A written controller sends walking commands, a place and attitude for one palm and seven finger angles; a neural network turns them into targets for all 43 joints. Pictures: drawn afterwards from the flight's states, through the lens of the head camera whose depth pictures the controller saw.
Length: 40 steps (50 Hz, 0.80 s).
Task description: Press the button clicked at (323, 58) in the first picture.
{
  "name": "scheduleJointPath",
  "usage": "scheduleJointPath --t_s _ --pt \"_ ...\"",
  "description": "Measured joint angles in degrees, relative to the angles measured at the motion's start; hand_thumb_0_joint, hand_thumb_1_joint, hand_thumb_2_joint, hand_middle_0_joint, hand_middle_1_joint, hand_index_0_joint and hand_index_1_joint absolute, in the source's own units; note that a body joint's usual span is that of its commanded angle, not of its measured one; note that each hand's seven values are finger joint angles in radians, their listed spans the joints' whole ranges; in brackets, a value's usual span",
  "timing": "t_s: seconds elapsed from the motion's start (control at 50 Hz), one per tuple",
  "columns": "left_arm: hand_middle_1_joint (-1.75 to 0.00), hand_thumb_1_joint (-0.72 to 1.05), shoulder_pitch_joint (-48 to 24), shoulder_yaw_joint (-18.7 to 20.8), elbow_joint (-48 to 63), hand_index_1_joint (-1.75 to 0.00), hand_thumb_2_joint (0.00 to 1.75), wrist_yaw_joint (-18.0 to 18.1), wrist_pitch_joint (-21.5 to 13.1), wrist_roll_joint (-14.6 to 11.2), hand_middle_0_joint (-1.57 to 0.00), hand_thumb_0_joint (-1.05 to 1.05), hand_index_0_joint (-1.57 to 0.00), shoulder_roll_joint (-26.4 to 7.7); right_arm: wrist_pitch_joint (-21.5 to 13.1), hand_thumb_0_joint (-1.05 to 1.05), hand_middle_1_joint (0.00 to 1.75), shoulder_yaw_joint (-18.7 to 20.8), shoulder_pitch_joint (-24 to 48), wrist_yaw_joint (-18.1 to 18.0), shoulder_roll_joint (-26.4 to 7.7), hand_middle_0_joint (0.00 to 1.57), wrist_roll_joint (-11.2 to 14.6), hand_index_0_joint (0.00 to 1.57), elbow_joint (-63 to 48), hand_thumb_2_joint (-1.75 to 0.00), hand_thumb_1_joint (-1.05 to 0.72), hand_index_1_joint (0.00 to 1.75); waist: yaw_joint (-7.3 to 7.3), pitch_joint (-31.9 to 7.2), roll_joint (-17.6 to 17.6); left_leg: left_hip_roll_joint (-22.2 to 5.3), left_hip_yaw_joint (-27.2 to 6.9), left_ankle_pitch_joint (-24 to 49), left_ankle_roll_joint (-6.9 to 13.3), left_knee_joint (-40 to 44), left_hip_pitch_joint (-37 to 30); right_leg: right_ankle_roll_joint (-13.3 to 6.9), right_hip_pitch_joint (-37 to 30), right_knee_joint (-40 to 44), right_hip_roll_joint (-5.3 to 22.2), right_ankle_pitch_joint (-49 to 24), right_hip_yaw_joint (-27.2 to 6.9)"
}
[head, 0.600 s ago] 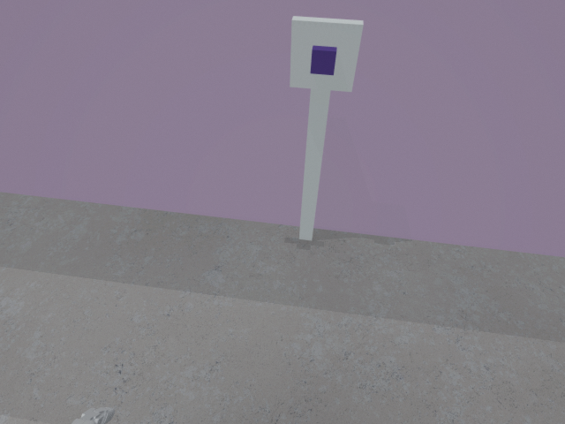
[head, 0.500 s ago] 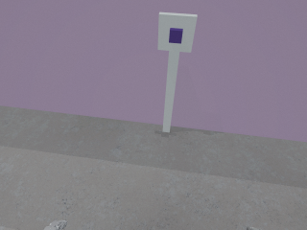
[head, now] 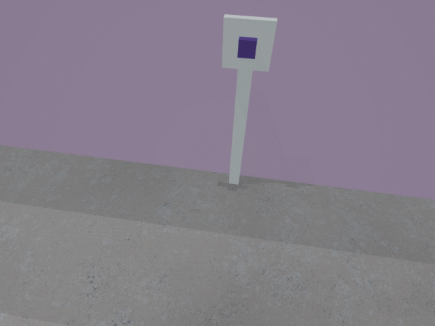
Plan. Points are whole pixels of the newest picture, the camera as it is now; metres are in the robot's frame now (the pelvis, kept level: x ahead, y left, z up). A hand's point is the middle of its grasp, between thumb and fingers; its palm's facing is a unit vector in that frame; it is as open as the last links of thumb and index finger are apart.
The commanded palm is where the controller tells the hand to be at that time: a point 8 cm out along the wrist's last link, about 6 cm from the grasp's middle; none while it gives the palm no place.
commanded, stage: stand and wait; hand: left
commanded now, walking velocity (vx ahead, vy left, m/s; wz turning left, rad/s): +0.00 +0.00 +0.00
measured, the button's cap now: (247, 47) +0.99 -0.05 +0.07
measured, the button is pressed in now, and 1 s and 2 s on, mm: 0 0 0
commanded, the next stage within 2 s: look at it before walking up in 0.22 s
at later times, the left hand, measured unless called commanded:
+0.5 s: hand out of the picture +0.07 +0.24 -0.15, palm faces -0.04 -0.94 -0.33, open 7.4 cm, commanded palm none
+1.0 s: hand out of the picture +0.07 +0.24 -0.15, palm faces -0.03 -0.94 -0.33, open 7.4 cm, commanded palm none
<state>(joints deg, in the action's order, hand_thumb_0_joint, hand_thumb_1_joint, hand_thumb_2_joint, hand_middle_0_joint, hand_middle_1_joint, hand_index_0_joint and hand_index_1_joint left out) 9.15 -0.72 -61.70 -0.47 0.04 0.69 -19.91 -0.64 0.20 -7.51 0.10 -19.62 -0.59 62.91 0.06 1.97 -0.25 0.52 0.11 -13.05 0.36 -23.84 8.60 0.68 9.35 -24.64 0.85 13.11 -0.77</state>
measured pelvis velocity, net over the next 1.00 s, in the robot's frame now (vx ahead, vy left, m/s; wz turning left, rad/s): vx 0.00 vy -0.01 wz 0.00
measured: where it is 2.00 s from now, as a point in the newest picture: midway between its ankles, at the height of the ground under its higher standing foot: outside the picture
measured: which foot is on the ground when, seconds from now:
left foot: down 0.00-1.00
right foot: down 0.00-1.00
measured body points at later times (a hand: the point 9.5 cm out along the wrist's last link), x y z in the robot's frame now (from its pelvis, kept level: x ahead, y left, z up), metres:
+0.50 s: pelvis -0.01 -0.01 +0.00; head +0.00 -0.01 +0.45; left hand +0.08 +0.29 -0.13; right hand +0.07 -0.30 -0.13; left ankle +0.00 +0.12 -0.74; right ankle +0.00 -0.13 -0.74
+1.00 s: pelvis +0.00 -0.01 +0.00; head +0.01 -0.01 +0.45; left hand +0.07 +0.29 -0.13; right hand +0.08 -0.31 -0.13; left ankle +0.00 +0.12 -0.74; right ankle +0.00 -0.13 -0.74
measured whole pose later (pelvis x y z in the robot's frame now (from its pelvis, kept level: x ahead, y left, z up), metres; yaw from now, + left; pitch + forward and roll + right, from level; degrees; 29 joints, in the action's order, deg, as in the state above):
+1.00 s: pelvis +0.00 -0.01 +0.00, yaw +0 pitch -2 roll +0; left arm 8.3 -0.6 -62.5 -0.5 -0.5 0.8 -19.6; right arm -0.9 -0.2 -6.4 0.1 -19.4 -0.4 64.1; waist -0.2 2.1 -0.2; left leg -0.4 -0.3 -11.7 -0.6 -21.0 7.4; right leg -0.1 8.2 -21.9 0.0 11.9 -0.3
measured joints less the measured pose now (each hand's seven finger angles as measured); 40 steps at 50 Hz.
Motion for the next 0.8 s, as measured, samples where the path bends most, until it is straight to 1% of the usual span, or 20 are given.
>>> scheduleJointPath --t_s 0.32,0.8 --pt "-0.30 0.90 -1.26 -0.06 -0.43 -0.30 0.89 -0.08 -0.31 0.05 -0.21 0.00 -0.20 0.30 -0.25 0.00 0.30 -0.23 -0.23 0.19 0.28 0.21 0.07 0.20 1.16 -0.90 -0.90 0.30 0.29 -0.32 0.17 -0.24 -0.17 1.26 -0.35 1.42 -0.17 -0.30 -0.05 1.10 -0.23 -1.05 0.17" --pt "-0.30 0.90 -0.95 0.04 -0.76 -0.30 0.89 -0.04 -0.53 0.10 -0.21 0.00 -0.20 0.36 -0.29 0.00 0.30 -0.36 0.63 0.12 0.32 0.21 0.17 0.20 1.28 -0.90 -0.90 0.30 -0.02 -0.02 0.18 -0.66 -0.59 1.48 -0.83 2.55 -0.74 -0.73 -0.71 2.22 -0.63 -1.18 0.59"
